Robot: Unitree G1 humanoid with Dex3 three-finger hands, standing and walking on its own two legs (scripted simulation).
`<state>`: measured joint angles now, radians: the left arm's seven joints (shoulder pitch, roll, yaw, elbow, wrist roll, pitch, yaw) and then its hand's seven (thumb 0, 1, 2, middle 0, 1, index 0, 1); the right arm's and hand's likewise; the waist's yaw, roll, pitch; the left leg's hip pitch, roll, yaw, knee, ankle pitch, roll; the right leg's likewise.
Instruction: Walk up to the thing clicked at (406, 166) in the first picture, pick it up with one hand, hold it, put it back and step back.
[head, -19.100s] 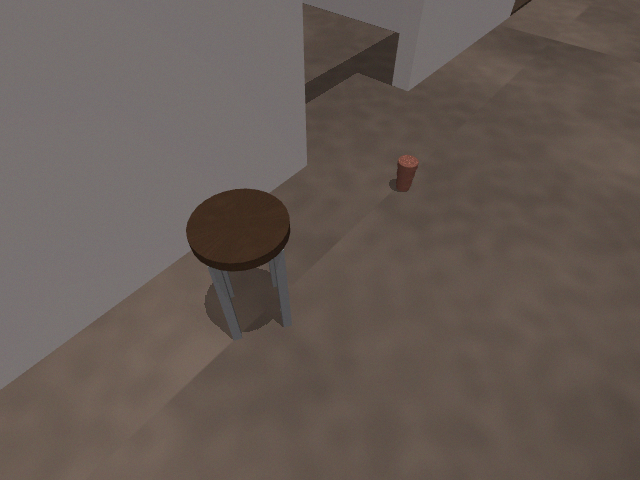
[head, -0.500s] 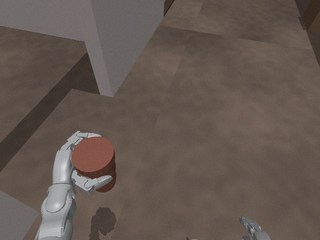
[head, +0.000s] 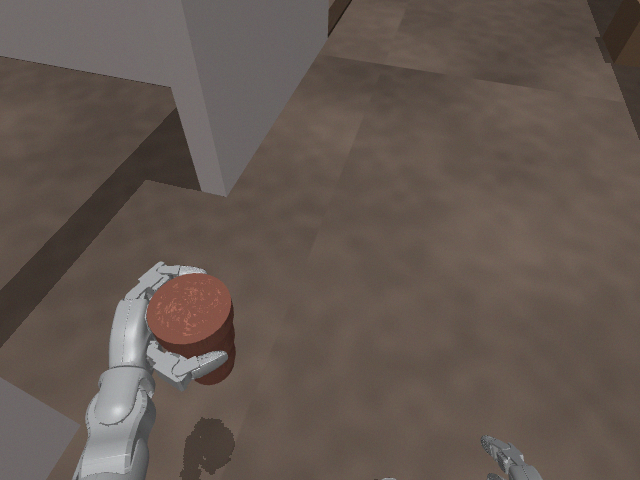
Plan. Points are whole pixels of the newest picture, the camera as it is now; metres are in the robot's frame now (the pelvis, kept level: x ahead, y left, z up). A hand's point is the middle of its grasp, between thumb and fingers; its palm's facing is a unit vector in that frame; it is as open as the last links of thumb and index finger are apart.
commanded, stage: hold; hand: left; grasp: from the side
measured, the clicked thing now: (202, 338) +0.31 +0.16 +0.00
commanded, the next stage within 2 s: crouch in 1.18 s
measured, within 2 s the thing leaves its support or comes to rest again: neither
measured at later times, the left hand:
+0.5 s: hand (187, 320) +0.32 +0.17 +0.04, palm faces +0.04 -1.00 -0.04, open 11.7 cm
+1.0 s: hand (191, 318) +0.32 +0.16 +0.04, palm faces +0.04 -1.00 -0.03, open 11.7 cm
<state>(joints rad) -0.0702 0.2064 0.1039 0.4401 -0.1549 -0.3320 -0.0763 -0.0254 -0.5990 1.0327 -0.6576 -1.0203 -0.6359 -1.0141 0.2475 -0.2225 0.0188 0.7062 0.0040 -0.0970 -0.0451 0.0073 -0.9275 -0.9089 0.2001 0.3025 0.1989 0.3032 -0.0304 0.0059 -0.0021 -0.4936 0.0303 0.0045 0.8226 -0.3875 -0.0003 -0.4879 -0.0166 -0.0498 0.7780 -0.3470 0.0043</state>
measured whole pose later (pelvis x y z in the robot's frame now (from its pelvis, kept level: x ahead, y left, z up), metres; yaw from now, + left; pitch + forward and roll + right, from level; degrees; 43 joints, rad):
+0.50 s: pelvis +0.00 +0.00 +0.00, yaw +0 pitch +4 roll -1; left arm -0.07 0.22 0.11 0.43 -0.16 -0.34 -0.09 -0.03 -0.61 1.04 -0.66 -1.03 -0.63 -1.02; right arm 0.25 -0.22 0.02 0.72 0.01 -0.11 -0.05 0.01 -0.93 -0.91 0.20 0.30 0.20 0.30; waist -0.03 0.00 -0.01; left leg -0.49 0.03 0.00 0.82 -0.39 0.00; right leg -0.49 -0.02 -0.05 0.77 -0.35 0.00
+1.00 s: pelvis +0.01 +0.00 +0.00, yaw +0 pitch +4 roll -1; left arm -0.07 0.20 0.11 0.43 -0.16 -0.33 -0.09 -0.03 -0.61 1.04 -0.66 -1.03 -0.64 -1.02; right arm 0.26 -0.22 0.01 0.71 0.01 -0.11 -0.04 0.01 -0.93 -0.91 0.20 0.30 0.20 0.30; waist -0.03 0.01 -0.01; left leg -0.49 0.03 0.00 0.82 -0.39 0.00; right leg -0.49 -0.01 -0.05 0.78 -0.35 0.00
